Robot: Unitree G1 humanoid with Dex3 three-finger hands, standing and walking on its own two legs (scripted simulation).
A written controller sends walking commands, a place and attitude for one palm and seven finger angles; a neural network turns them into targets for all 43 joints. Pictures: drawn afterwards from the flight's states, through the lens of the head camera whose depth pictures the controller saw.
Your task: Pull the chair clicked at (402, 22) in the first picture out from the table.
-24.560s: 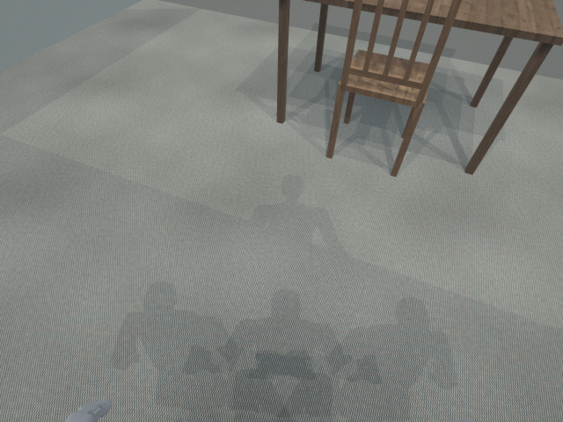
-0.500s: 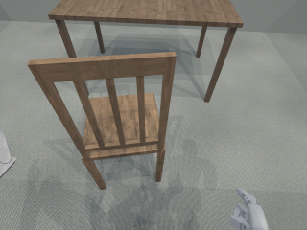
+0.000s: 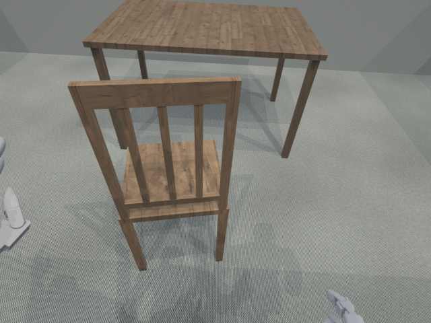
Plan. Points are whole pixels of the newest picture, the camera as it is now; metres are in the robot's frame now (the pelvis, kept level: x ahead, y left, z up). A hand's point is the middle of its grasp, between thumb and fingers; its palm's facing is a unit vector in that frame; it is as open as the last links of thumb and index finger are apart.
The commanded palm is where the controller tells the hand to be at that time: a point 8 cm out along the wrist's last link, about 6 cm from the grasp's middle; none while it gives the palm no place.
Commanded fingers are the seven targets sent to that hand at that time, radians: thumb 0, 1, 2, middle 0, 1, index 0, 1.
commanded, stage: stop stepping back and stand still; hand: left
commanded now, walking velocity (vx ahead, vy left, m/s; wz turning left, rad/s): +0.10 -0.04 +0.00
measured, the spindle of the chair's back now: (168, 159) +0.56 +0.14 -0.05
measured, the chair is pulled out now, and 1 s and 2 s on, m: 0.60 0.60 0.60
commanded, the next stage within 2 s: let the arm hang, fingers relaxed in 0.68 s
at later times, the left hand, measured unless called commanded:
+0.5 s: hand (28, 216) +0.23 +0.27 +0.16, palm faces +0.38 -0.79 -0.49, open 7.4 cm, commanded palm +0.16 +0.31 +0.18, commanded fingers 0.00 0.90 0.90 -0.20 -0.30 -0.20 -0.30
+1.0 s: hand out of the picture +0.14 +0.20 -0.13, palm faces +0.01 -0.97 -0.25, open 7.4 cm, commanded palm none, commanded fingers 0.00 0.90 0.90 -0.20 -0.30 -0.20 -0.30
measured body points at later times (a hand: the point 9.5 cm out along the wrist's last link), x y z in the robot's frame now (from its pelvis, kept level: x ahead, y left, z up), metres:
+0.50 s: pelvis +0.02 +0.01 +0.01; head +0.04 +0.02 +0.46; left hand +0.20 +0.31 +0.19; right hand +0.20 -0.23 -0.06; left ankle +0.03 +0.12 -0.73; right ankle +0.00 -0.11 -0.73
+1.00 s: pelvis +0.02 +0.01 +0.00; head +0.04 +0.01 +0.45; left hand +0.14 +0.25 -0.11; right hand +0.13 -0.22 -0.13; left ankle +0.03 +0.12 -0.73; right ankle +0.00 -0.11 -0.73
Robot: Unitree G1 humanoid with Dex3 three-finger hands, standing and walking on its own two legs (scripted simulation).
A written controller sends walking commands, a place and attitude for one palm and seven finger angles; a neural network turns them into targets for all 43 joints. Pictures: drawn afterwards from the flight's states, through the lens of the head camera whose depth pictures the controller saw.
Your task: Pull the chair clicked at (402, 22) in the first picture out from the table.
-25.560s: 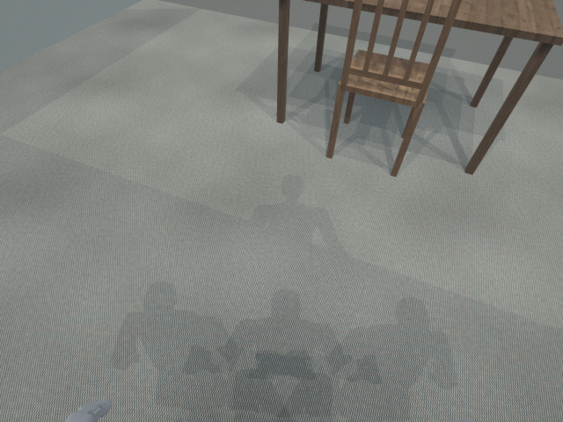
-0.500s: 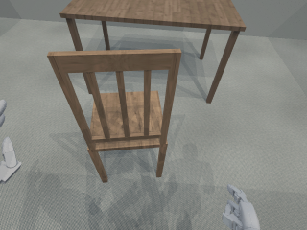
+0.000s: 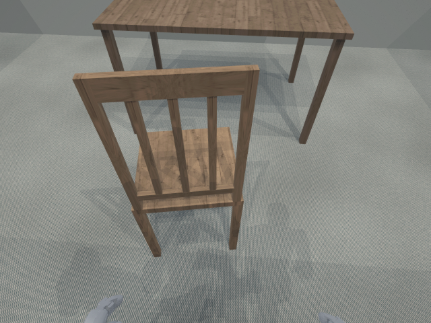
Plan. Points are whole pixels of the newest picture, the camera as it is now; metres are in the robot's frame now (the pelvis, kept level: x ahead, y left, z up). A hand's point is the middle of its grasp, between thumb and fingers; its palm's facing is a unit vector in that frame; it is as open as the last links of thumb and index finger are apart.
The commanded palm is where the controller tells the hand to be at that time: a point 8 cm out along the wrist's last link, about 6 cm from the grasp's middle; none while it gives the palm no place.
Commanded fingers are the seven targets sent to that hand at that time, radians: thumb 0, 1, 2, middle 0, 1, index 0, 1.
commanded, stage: let the arm hang, fingers relaxed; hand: left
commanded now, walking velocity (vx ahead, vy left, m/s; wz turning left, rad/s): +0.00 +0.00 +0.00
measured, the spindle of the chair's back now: (180, 152) +0.54 +0.11 -0.05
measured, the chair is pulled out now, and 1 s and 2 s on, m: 0.60 0.60 0.60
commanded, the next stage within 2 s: look to check the result in 0.88 s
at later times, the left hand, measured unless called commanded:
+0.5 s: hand out of the picture -0.04 +0.16 -0.16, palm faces +0.03 -0.97 -0.23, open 7.3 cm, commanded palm none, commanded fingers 0.00 0.90 0.90 -0.20 -0.30 -0.20 -0.30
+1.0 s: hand out of the picture -0.01 +0.13 -0.17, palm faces +0.04 -0.98 -0.19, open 7.3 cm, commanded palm none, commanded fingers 0.00 0.90 0.90 -0.20 -0.30 -0.20 -0.30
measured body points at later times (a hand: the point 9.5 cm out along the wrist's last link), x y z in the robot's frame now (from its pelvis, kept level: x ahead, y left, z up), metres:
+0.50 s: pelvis -0.01 -0.02 +0.01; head +0.01 -0.03 +0.46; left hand -0.04 +0.21 -0.14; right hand -0.03 -0.23 -0.16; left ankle +0.01 +0.10 -0.73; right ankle -0.02 -0.12 -0.73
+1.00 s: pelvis +0.00 -0.03 +0.01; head +0.01 -0.04 +0.46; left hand -0.01 +0.18 -0.15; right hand -0.02 -0.24 -0.16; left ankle +0.01 +0.10 -0.73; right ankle -0.02 -0.12 -0.73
